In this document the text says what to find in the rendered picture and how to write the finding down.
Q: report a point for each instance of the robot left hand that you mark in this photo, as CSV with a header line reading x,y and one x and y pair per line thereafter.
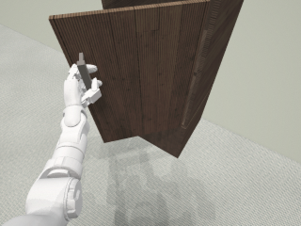
x,y
75,93

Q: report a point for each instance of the handle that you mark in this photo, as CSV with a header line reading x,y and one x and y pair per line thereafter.
x,y
82,68

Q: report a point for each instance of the cupboard door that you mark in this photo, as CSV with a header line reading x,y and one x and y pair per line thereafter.
x,y
145,57

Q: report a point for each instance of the left robot forearm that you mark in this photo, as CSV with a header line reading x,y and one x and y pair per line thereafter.
x,y
70,149

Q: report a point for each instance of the robot left upper arm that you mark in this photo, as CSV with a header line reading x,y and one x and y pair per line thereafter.
x,y
51,202

